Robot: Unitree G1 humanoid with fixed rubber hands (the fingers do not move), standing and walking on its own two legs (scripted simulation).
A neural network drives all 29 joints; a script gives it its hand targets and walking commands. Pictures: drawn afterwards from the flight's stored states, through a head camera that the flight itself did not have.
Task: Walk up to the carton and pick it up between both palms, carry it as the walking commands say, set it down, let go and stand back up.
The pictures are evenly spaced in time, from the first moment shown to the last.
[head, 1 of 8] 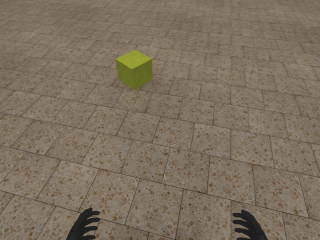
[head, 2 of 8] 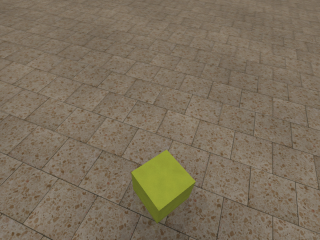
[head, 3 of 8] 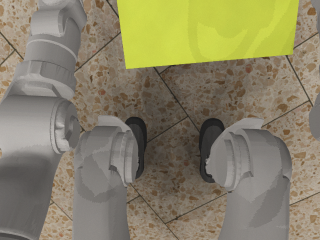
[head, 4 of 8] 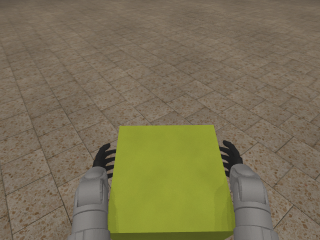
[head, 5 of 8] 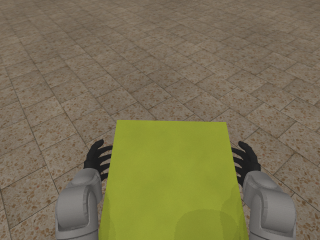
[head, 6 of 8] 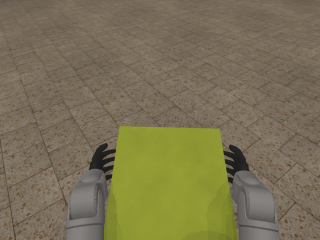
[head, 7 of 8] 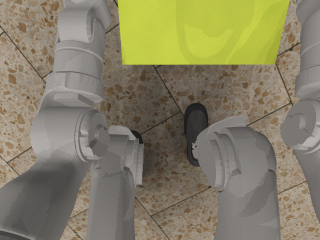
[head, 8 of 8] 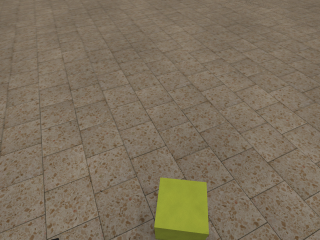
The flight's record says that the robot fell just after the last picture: no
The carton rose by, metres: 0.67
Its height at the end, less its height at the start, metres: +0.00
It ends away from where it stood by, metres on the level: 0.87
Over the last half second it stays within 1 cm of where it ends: yes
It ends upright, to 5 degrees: yes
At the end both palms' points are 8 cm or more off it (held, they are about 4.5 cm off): yes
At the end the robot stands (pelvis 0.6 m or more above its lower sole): yes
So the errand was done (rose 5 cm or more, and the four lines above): yes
